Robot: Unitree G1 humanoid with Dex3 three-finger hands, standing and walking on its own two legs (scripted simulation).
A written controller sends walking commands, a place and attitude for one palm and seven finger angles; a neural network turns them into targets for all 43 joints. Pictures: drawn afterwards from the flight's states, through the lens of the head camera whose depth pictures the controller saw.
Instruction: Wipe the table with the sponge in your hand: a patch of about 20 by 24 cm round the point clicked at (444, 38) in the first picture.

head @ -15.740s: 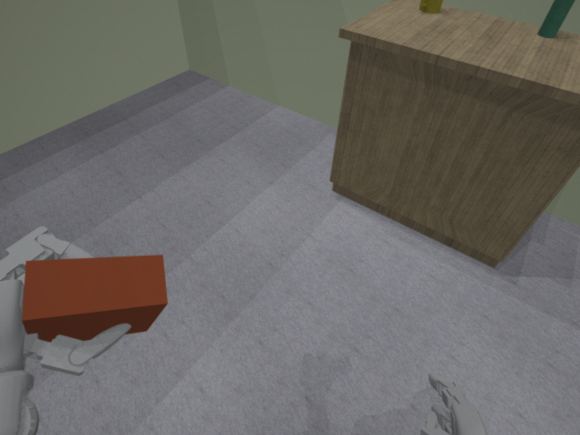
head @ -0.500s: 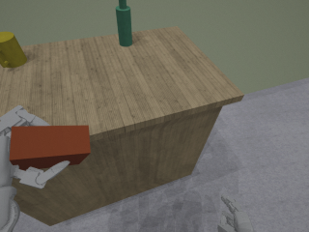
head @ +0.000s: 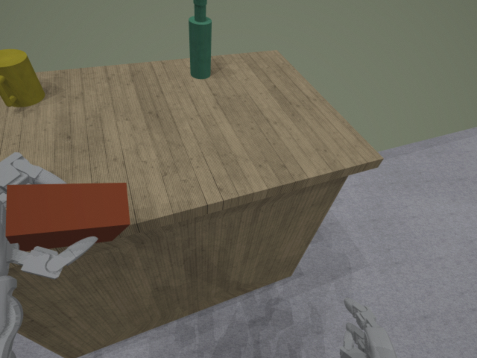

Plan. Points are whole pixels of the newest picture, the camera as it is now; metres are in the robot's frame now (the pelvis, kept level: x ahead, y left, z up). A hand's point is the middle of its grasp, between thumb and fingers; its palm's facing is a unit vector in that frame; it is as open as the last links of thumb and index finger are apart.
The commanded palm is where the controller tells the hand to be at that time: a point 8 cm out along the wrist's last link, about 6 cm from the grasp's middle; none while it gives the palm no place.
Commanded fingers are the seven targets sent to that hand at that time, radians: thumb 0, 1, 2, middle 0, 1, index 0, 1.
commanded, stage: come to a stop and stand still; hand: left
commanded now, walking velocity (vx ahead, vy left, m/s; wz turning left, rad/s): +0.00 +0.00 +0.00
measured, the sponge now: (86, 217) +0.24 +0.24 +0.15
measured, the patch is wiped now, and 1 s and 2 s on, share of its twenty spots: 0.00 0.00 0.00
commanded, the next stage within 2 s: look again from close up in 1.20 s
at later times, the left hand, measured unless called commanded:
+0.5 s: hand (90, 222) +0.25 +0.25 +0.11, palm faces +0.29 -0.87 -0.40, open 9.9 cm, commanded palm +0.19 +0.28 +0.18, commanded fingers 0.00 0.10 1.30 -1.20 -1.60 -1.20 -1.60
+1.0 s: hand (60, 216) +0.24 +0.27 +0.15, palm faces +0.36 -0.86 -0.36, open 9.8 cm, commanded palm +0.18 +0.30 +0.18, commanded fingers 0.00 0.10 1.30 -1.20 -1.60 -1.20 -1.60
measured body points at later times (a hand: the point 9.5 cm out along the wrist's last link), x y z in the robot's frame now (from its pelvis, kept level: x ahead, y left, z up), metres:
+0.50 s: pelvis +0.03 +0.00 +0.00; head +0.07 +0.03 +0.45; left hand +0.23 +0.29 +0.14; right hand +0.19 -0.23 -0.08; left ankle +0.03 +0.10 -0.74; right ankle +0.04 -0.12 -0.74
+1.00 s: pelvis +0.02 +0.02 +0.00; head +0.04 +0.05 +0.45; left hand +0.21 +0.31 +0.17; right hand +0.20 -0.19 -0.06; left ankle +0.03 +0.10 -0.74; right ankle +0.04 -0.12 -0.74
